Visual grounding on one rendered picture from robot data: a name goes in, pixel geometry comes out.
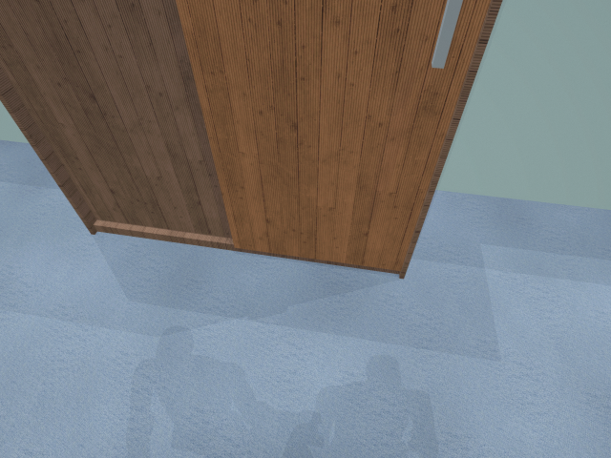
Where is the wardrobe door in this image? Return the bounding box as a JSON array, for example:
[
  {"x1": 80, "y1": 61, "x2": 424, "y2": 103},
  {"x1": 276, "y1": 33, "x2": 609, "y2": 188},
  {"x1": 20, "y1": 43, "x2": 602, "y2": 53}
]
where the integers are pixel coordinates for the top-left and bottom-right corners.
[
  {"x1": 0, "y1": 0, "x2": 232, "y2": 239},
  {"x1": 176, "y1": 0, "x2": 491, "y2": 271}
]

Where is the handle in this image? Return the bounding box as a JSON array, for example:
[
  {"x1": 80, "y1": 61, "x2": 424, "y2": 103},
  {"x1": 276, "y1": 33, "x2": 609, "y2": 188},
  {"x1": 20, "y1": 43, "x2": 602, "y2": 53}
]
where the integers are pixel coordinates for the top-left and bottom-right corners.
[{"x1": 432, "y1": 0, "x2": 463, "y2": 69}]

